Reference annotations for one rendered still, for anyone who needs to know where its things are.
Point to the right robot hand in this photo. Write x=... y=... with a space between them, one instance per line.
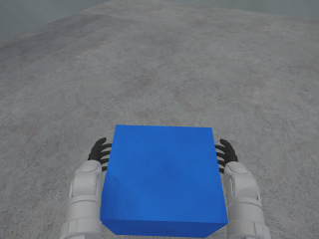
x=228 y=155

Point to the left robot hand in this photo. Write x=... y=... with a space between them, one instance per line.
x=96 y=153

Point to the right robot forearm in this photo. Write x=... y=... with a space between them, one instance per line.
x=245 y=211

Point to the left robot forearm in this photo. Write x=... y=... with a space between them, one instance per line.
x=83 y=209

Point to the carton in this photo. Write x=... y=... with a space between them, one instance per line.
x=163 y=181

